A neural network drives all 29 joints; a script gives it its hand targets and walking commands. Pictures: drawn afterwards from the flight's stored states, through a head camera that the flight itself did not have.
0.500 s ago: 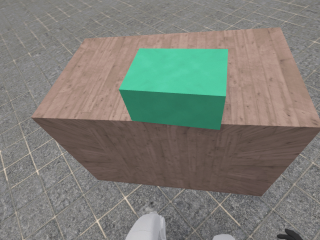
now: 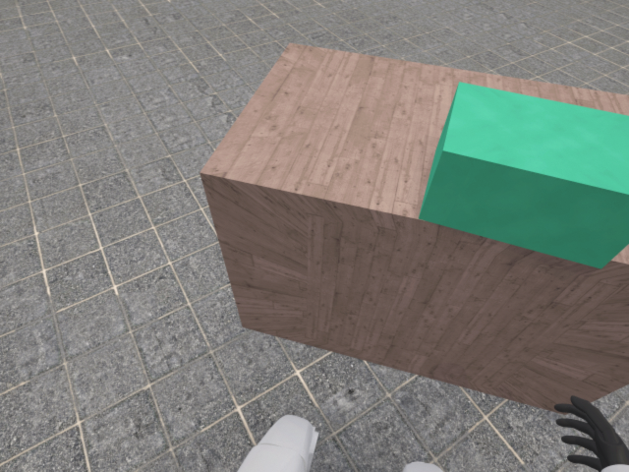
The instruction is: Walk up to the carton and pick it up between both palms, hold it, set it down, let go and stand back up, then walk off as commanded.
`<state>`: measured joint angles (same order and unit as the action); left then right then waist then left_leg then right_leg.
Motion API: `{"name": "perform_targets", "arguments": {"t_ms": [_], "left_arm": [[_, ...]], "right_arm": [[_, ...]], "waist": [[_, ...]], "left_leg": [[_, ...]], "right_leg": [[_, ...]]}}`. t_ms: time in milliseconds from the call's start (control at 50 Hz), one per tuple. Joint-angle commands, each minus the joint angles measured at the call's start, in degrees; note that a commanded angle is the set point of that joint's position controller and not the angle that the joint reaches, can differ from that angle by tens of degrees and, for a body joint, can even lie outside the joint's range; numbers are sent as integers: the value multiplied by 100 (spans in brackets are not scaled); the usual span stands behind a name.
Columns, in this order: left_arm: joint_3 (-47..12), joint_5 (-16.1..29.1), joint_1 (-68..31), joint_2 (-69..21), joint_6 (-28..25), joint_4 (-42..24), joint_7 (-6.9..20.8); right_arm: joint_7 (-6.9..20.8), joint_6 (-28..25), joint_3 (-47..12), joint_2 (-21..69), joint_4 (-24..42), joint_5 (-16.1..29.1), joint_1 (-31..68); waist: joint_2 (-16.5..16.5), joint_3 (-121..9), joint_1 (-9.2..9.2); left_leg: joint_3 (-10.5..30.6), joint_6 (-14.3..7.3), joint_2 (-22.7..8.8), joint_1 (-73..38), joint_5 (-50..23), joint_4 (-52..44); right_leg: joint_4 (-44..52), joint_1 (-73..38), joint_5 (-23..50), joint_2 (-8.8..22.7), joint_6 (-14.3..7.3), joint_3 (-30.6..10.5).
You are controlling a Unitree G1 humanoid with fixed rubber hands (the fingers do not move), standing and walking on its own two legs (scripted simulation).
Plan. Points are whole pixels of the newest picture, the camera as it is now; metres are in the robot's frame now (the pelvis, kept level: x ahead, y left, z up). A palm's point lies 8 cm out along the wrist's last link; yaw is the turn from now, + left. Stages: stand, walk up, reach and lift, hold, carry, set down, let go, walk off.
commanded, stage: walk up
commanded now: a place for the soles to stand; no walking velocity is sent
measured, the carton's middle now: (526, 170) +0.60 -0.27 +0.04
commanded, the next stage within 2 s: none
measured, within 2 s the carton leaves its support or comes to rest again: neither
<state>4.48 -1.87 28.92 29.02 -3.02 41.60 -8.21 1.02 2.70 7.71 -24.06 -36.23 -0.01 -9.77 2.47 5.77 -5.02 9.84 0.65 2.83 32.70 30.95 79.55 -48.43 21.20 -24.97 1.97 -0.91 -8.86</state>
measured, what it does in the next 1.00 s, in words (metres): walks backwards: left foot, then right foot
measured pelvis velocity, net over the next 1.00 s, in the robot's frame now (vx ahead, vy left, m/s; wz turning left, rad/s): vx -0.09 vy -0.06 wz -0.12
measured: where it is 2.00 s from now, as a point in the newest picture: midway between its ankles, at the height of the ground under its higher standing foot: outside the picture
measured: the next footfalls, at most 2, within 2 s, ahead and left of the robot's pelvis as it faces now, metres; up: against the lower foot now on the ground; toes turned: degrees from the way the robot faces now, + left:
left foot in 0.04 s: +0.03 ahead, +0.17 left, +0.00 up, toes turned -7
right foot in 0.66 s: +0.08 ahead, -0.19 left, +0.00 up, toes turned +4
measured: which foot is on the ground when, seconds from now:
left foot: up 0.00-0.02, down 0.04-0.68, up 0.70-1.00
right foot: down 0.00-0.02, up 0.04-0.64, down 0.66-1.00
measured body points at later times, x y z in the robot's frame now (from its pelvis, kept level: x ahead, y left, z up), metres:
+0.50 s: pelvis -0.06 +0.04 +0.02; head -0.04 +0.11 +0.47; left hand +0.04 +0.38 -0.11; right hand +0.01 -0.29 -0.02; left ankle +0.00 +0.18 -0.68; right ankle -0.01 -0.16 -0.60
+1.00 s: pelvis -0.09 -0.06 +0.05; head -0.06 -0.10 +0.49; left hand +0.01 +0.27 -0.02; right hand -0.05 -0.38 -0.08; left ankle -0.06 +0.11 -0.60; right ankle +0.03 -0.19 -0.68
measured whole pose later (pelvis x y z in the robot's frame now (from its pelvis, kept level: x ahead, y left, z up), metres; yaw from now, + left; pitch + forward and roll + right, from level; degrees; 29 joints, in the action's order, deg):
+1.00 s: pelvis -0.09 -0.06 +0.05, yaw -7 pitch -2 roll +2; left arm 4.5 -1.8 21.1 24.7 -2.1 41.6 0.1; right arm -0.9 -0.3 6.3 -21.8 -44.2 0.0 -17.0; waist 2.6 6.7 -0.7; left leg 5.0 0.4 -0.4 28.1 29.4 64.9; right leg -32.6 24.2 -14.0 -3.3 -3.9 -9.9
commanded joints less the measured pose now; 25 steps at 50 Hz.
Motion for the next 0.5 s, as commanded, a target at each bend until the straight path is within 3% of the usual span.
{"name": "perform_targets", "arguments": {"t_ms": [0,20,40,60,80,100,120,140,160,180,200,220,240,260,280,300,320,340,360,400,420,460,480], "left_arm": [[135,-198,-262,584,27,-257,334],[204,-138,-11,771,107,-205,382],[261,-157,115,757,174,-184,466],[165,-193,151,456,176,-231,467],[229,-210,-806,684,253,-256,451],[281,-113,-1032,985,270,-67,441],[286,17,-708,1020,290,163,460],[316,-17,-566,1022,381,244,525],[388,-82,-467,996,441,279,587],[417,-76,-349,906,454,333,650],[415,-139,-307,925,482,271,709],[442,-129,-479,843,497,249,758],[415,-97,-461,786,486,182,790],[398,-116,-544,788,456,154,822],[412,-79,-616,814,445,66,831],[390,-62,-725,729,412,9,864],[364,-21,-698,661,395,2,866],[308,-43,-766,603,379,-87,885],[325,-53,-837,647,384,-70,890],[325,-43,-940,686,359,-150,906],[351,-70,-936,820,361,-192,916],[380,-84,-848,857,367,-157,968],[392,-74,-733,826,337,-99,1007]], "right_arm": [[-223,-616,452,-1669,-330,-17,-1600],[-279,-630,493,-1754,-344,-65,-1559],[-356,-645,471,-1779,-331,-22,-1441],[-425,-648,535,-2187,-197,107,-1114],[-478,-627,592,-2312,-22,-34,-704],[-506,-645,582,-2222,29,-60,-209],[-499,-661,470,-1881,-52,-182,-24],[-537,-651,375,-1590,-165,-173,50],[-560,-676,351,-1480,-241,-74,-194],[-544,-721,308,-1414,-353,-60,-354],[-549,-766,359,-1402,-385,-41,-601],[-559,-794,340,-1321,-498,-37,-773],[-553,-819,304,-1330,-522,-21,-1046],[-562,-830,321,-1372,-512,-16,-1127],[-552,-853,296,-1369,-508,-28,-1092],[-557,-878,291,-1347,-499,-14,-1342],[-541,-871,275,-1364,-485,-33,-1375],[-545,-866,271,-1374,-479,-40,-1407],[-542,-878,295,-1491,-485,-49,-1440],[-516,-903,286,-1532,-428,-59,-1315],[-492,-904,291,-1590,-402,-52,-1276],[-445,-890,300,-1706,-356,-89,-980],[-414,-873,305,-1734,-311,-137,-662]], "waist": [[856,-159,976],[422,-334,692],[-32,-698,497],[1386,-880,537],[1820,-761,840],[1643,27,697],[1639,381,531],[954,546,371],[698,518,347],[891,471,328],[710,254,366],[670,147,427],[783,23,487],[706,-181,515],[828,-305,541],[749,-469,627],[925,-514,616],[913,-488,629],[912,-471,705],[726,-135,681],[596,-172,686],[817,235,636],[898,289,496]], "left_leg": [[2112,586,-1614,-2807,-2025,-5423],[2548,452,-1778,-2651,-2599,-4968],[2091,335,-1736,-2338,-3516,-4713],[2650,390,-2129,-2610,-4377,-5272],[4108,99,-2522,-1580,-1925,-6423],[4208,277,-2346,-1073,-405,-6745],[3413,518,-2127,-1054,37,-6456],[2467,461,-1921,-1413,-120,-5909],[2303,531,-1827,-1692,-65,-5831],[2029,439,-1654,-1831,-44,-5854],[1851,394,-1546,-2261,-138,-5791],[1581,379,-1430,-2465,-409,-5755],[1427,597,-1387,-2758,-806,-5744],[1241,512,-1382,-2992,-1348,-5629],[1171,245,-1382,-3369,-1625,-5441],[1029,190,-1390,-3513,-2286,-5274],[902,-65,-1463,-3602,-2559,-5187],[934,-127,-1513,-3501,-2615,-5179],[1181,-240,-1647,-3554,-2400,-5215],[1552,-753,-1979,-3010,-1598,-5459],[1574,-774,-1920,-2889,-762,-5586],[1647,-1152,-2010,-2241,645,-5899],[1474,-1302,-2030,-2021,908,-5823]], "right_leg": [[-2715,2418,-595,-724,-69,-517],[-3021,2333,-684,-749,-95,-615],[-3057,1928,-304,-500,-103,-898],[-3462,2434,-554,-643,2,-928],[-4038,2275,-841,-624,30,-1158],[-4084,2109,-521,-625,48,-1358],[-3667,2239,22,-547,-2,-1184],[-3274,2528,490,-476,-25,-1111],[-3325,2536,676,-594,-79,-1118],[-3270,2421,804,-668,-45,-1046],[-3159,2313,993,-665,-19,-1044],[-3093,2295,1138,-719,39,-1033],[-2918,2277,1266,-696,64,-1008],[-2720,2286,1352,-656,90,-873],[-2677,2390,1315,-589,145,-778],[-2583,2375,1247,-552,123,-750],[-2489,2428,1172,-502,138,-538],[-2431,2456,1103,-482,132,-567],[-2275,2441,1008,-408,127,-559],[-2133,2475,765,-272,161,-552],[-2129,2366,767,-233,186,-542],[-1741,2275,646,-89,198,-413],[-1403,2134,584,32,200,-178]]}}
